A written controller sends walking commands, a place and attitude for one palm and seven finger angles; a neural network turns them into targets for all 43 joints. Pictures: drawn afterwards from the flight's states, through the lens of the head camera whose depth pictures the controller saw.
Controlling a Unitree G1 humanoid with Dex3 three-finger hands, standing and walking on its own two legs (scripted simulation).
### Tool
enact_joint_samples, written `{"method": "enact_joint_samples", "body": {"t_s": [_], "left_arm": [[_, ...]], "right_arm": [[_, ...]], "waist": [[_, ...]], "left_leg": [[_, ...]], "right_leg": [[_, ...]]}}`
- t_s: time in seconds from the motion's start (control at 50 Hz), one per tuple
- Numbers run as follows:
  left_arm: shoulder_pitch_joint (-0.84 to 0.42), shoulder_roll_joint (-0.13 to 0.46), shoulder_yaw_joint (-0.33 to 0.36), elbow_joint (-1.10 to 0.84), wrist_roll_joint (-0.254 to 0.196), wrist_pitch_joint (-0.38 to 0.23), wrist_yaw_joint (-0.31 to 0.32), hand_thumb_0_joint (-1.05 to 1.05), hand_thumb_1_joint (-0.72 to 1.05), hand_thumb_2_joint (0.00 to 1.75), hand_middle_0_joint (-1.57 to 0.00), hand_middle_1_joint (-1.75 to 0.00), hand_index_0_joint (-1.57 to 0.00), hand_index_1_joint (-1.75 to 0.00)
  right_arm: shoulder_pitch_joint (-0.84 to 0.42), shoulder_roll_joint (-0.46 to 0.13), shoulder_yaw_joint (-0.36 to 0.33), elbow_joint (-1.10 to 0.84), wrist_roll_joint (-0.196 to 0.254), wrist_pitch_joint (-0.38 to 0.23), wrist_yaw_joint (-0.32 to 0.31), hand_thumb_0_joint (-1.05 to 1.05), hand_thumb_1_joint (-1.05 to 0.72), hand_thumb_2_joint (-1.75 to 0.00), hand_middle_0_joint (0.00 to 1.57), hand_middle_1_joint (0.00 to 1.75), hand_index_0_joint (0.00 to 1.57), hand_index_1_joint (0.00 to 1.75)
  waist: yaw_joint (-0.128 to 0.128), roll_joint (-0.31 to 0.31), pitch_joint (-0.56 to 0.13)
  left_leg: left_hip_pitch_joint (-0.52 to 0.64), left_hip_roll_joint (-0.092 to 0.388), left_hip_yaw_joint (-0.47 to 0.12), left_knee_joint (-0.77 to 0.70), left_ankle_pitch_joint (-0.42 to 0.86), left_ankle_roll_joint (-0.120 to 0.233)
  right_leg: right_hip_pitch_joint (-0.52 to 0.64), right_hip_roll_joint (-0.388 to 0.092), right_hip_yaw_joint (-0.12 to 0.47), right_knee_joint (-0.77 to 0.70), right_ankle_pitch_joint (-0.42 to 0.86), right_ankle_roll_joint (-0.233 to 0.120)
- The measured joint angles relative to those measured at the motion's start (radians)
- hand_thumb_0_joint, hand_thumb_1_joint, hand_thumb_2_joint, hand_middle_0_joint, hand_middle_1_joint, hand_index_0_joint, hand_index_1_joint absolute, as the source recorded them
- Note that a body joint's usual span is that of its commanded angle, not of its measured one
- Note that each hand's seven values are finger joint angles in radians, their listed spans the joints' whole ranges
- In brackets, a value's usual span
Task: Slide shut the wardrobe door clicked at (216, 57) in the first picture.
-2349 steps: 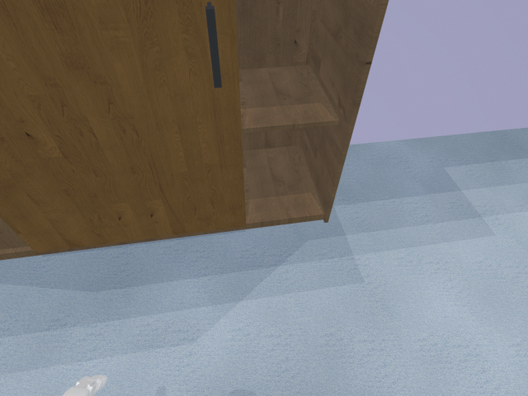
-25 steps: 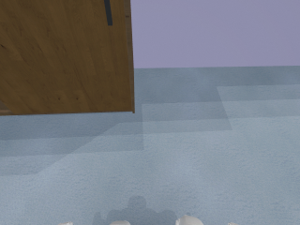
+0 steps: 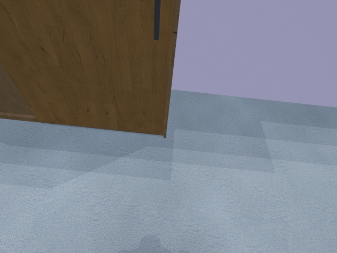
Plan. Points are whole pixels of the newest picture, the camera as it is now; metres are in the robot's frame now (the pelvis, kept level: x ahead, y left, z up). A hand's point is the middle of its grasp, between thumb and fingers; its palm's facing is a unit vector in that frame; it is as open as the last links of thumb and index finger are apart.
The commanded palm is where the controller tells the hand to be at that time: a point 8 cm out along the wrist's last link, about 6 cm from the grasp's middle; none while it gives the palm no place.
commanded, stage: take the last steps up to it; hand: left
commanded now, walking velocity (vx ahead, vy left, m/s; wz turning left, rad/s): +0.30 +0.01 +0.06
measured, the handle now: (157, 13) +0.93 +0.12 +0.12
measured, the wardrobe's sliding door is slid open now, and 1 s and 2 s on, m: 0.00 0.00 0.00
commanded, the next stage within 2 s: come to a stop and stand still in 1.26 s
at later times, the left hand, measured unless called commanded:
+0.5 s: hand (109, 249) +0.15 +0.16 -0.16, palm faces +0.10 -0.98 -0.19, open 7.2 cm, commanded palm none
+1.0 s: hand (109, 180) +0.33 +0.20 -0.14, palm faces +0.07 -0.98 -0.20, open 7.4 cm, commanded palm none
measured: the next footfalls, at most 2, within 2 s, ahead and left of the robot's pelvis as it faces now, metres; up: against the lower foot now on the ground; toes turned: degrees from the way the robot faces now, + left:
right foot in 0.32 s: +0.16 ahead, -0.15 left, +0.00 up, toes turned -6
left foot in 0.66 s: +0.29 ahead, +0.12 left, +0.00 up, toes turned +12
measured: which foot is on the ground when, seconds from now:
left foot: down 0.00-0.34, up 0.36-0.64, down 0.66-1.00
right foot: up 0.00-0.30, down 0.32-0.66, up 0.68-1.00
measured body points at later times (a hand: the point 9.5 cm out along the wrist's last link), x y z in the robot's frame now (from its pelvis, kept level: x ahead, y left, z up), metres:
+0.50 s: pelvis +0.11 -0.02 +0.01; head +0.12 -0.02 +0.46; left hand +0.14 +0.21 -0.14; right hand +0.11 -0.26 -0.14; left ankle +0.11 +0.09 -0.67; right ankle +0.12 -0.14 -0.73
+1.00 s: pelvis +0.27 +0.01 +0.02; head +0.29 +0.00 +0.47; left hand +0.33 +0.25 -0.13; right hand +0.26 -0.22 -0.15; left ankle +0.25 +0.12 -0.73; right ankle +0.34 -0.12 -0.70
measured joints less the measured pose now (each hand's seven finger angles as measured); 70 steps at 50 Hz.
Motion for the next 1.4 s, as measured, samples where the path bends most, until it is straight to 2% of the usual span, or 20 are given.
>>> {"method": "enact_joint_samples", "body": {"t_s": [0.04,0.1,0.28,0.32,0.34,0.38,0.44,0.48,0.56,0.64,0.72,0.8,0.9,1.0,1.06,1.12,1.18,1.22,1.32,1.4], "left_arm": [[-0.003,0.002,0.001,0.018,0.006,0.005,-0.008,0.00,0.91,0.90,-0.20,-0.30,-0.20,-0.30],[-0.017,0.003,-0.002,0.023,0.006,-0.007,-0.020,0.00,0.91,0.90,-0.20,-0.30,-0.19,-0.30],[-0.068,0.000,-0.006,0.013,0.001,-0.033,-0.028,0.00,0.91,0.90,-0.20,-0.30,-0.19,-0.30],[-0.071,0.003,-0.006,0.011,0.001,-0.049,-0.028,0.00,0.91,0.90,-0.20,-0.30,-0.19,-0.30],[-0.073,0.003,-0.005,0.011,0.002,-0.063,-0.025,0.00,0.91,0.90,-0.20,-0.30,-0.19,-0.30],[-0.080,-0.017,-0.006,0.017,0.000,-0.078,-0.015,0.00,0.91,0.90,-0.20,-0.30,-0.19,-0.30],[-0.051,-0.044,-0.013,0.025,-0.002,-0.085,-0.003,0.00,0.91,0.90,-0.20,-0.30,-0.19,-0.30],[-0.023,-0.047,-0.005,0.040,-0.002,-0.089,0.014,0.00,0.93,0.90,-0.20,-0.30,-0.20,-0.30],[0.025,-0.033,-0.005,0.079,0.004,-0.093,0.006,0.00,0.94,0.90,-0.20,-0.30,-0.20,-0.30],[0.076,-0.035,-0.008,0.109,0.001,-0.085,-0.004,0.00,0.93,0.90,-0.20,-0.30,-0.20,-0.30],[0.092,-0.031,-0.008,0.129,0.001,-0.044,-0.010,0.00,0.92,0.90,-0.20,-0.30,-0.20,-0.30],[0.042,-0.026,-0.005,0.114,0.007,-0.034,-0.018,0.00,0.91,0.90,-0.20,-0.30,-0.19,-0.30],[-0.028,-0.026,0.000,0.059,0.004,-0.042,-0.023,0.00,0.91,0.90,-0.20,-0.30,-0.19,-0.30],[-0.081,-0.024,0.004,0.030,0.004,-0.042,-0.026,0.00,0.91,0.90,-0.20,-0.30,-0.19,-0.30],[-0.088,-0.016,0.004,0.020,0.005,-0.058,-0.026,0.00,0.91,0.90,-0.20,-0.30,-0.19,-0.30],[-0.094,-0.027,0.000,0.027,0.004,-0.088,-0.013,0.00,0.91,0.90,-0.20,-0.30,-0.19,-0.30],[-0.073,-0.051,-0.009,0.036,0.002,-0.098,0.001,0.00,0.91,0.90,-0.20,-0.30,-0.19,-0.30],[-0.052,-0.048,0.001,0.046,-0.003,-0.103,0.018,-0.01,0.93,0.90,-0.20,-0.30,-0.20,-0.30],[0.001,-0.032,-0.006,0.088,0.001,-0.099,0.009,-0.01,0.94,0.90,-0.20,-0.30,-0.20,-0.30],[0.053,-0.040,-0.015,0.117,-0.006,-0.082,0.003,0.00,0.93,0.90,-0.20,-0.30,-0.20,-0.30]], "right_arm": [[0.029,0.005,0.005,0.003,-0.004,-0.012,-0.007,0.00,-0.91,-0.90,0.20,0.30,0.20,0.29],[0.077,0.011,0.012,0.028,-0.003,-0.028,-0.015,0.00,-0.90,-0.90,0.20,0.30,0.20,0.30],[0.176,0.023,0.013,0.121,-0.001,-0.028,-0.015,0.00,-0.90,-0.90,0.20,0.30,0.20,0.30],[0.195,0.026,0.013,0.133,0.002,-0.028,-0.014,0.00,-0.90,-0.90,0.20,0.30,0.20,0.30],[0.201,0.027,0.013,0.137,0.006,-0.026,-0.012,0.00,-0.90,-0.90,0.20,0.30,0.20,0.30],[0.189,0.016,0.008,0.151,0.009,-0.011,-0.007,0.00,-0.90,-0.90,0.20,0.30,0.20,0.30],[0.157,0.008,-0.003,0.152,0.006,0.004,0.000,0.01,-0.91,-0.90,0.20,0.30,0.20,0.29],[0.130,0.009,-0.009,0.137,0.004,0.004,0.004,0.01,-0.91,-0.90,0.20,0.30,0.20,0.29],[0.077,0.017,-0.013,0.094,0.006,-0.014,0.015,0.01,-0.91,-0.90,0.19,0.30,0.19,0.29],[0.039,0.010,-0.011,0.064,0.005,-0.045,0.016,0.00,-0.91,-0.90,0.19,0.30,0.19,0.29],[0.011,0.015,-0.014,0.041,-0.004,-0.066,0.003,0.00,-0.91,-0.90,0.19,0.30,0.19,0.29],[0.032,0.023,-0.008,0.041,-0.005,-0.067,-0.014,0.00,-0.92,-0.90,0.20,0.30,0.20,0.29],[0.080,0.017,-0.004,0.083,-0.003,-0.058,-0.016,0.00,-0.92,-0.90,0.20,0.30,0.20,0.30],[0.124,0.020,-0.007,0.117,-0.005,-0.040,-0.010,0.00,-0.91,-0.90,0.20,0.30,0.20,0.30],[0.148,0.024,-0.007,0.133,-0.003,-0.032,-0.007,0.00,-0.91,-0.90,0.20,0.30,0.20,0.30],[0.144,0.014,-0.006,0.144,0.006,-0.015,-0.002,0.00,-0.91,-0.90,0.20,0.30,0.20,0.30],[0.114,0.007,-0.010,0.141,0.008,-0.005,-0.001,0.01,-0.91,-0.90,0.20,0.30,0.20,0.29],[0.089,0.008,-0.011,0.127,0.008,-0.007,0.000,0.01,-0.91,-0.90,0.20,0.30,0.20,0.29],[0.028,0.015,-0.007,0.083,0.008,-0.024,0.006,0.01,-0.91,-0.90,0.19,0.30,0.19,0.29],[0.003,0.006,0.002,0.061,0.004,-0.055,0.005,0.00,-0.91,-0.90,0.19,0.30,0.19,0.29]], "waist": [[-0.011,0.017,-0.009],[-0.023,0.048,-0.017],[-0.042,0.082,-0.032],[-0.045,0.075,-0.038],[-0.043,0.072,-0.037],[-0.048,0.100,-0.022],[-0.041,0.103,-0.028],[-0.038,0.087,-0.033],[-0.027,0.048,-0.033],[-0.003,0.038,-0.026],[-0.001,0.028,-0.019],[-0.010,0.048,-0.014],[-0.012,0.072,-0.014],[-0.034,0.085,-0.018],[-0.040,0.081,-0.028],[-0.043,0.103,-0.020],[-0.040,0.105,-0.015],[-0.035,0.090,-0.017],[-0.021,0.053,-0.015],[-0.003,0.059,-0.017]], "left_leg": [[0.025,0.004,-0.008,-0.046,0.009,0.008],[0.075,0.006,-0.030,-0.142,0.053,0.006],[0.175,0.011,-0.030,-0.221,0.035,-0.020],[0.166,0.010,-0.024,-0.153,-0.019,-0.034],[0.143,0.013,-0.021,-0.079,-0.062,-0.031],[0.060,0.034,-0.043,0.148,-0.156,-0.022],[-0.075,0.051,-0.038,0.372,-0.128,-0.025],[-0.138,0.069,-0.025,0.395,-0.077,-0.037],[-0.170,0.096,0.006,0.199,0.001,-0.060],[-0.097,0.090,0.033,-0.047,0.085,-0.065],[-0.082,0.068,0.060,-0.007,0.104,-0.005],[-0.013,0.050,0.064,-0.097,0.109,0.000],[0.076,0.036,0.063,-0.219,0.132,-0.005],[0.133,0.040,0.067,-0.236,0.091,-0.030],[0.142,0.053,0.075,-0.163,0.017,-0.058],[0.052,0.077,0.031,0.118,-0.149,-0.046],[-0.078,0.072,-0.003,0.371,-0.143,-0.042],[-0.139,0.077,-0.004,0.399,-0.101,-0.051],[-0.159,0.086,0.018,0.147,0.008,-0.064],[-0.070,0.079,0.024,-0.093,0.170,-0.051]], "right_leg": [[-0.056,0.019,0.005,0.116,0.021,-0.012],[-0.097,0.028,0.006,0.136,0.088,-0.012],[-0.032,0.030,-0.001,-0.216,0.196,-0.002],[0.029,0.037,-0.007,-0.328,0.221,-0.011],[0.039,0.038,-0.006,-0.348,0.296,-0.022],[0.054,0.054,-0.033,-0.311,0.294,-0.039],[0.110,0.063,-0.052,-0.359,0.258,-0.044],[0.150,0.065,-0.055,-0.417,0.272,-0.036],[0.212,0.055,-0.060,-0.483,0.273,-0.025],[0.237,0.035,-0.060,-0.410,0.193,0.007],[0.096,0.018,-0.003,-0.030,0.024,-0.025],[-0.071,0.019,0.000,0.196,0.095,-0.033],[-0.145,-0.001,-0.001,0.068,0.201,-0.015],[-0.105,-0.002,-0.004,-0.144,0.238,-0.009],[-0.020,0.013,-0.016,-0.294,0.274,-0.013],[0.014,0.039,-0.034,-0.291,0.283,-0.059],[0.078,0.053,-0.053,-0.347,0.261,-0.058],[0.123,0.058,-0.058,-0.411,0.277,-0.053],[0.203,0.056,-0.067,-0.480,0.262,-0.045],[0.214,0.057,-0.066,-0.369,0.157,-0.019]]}}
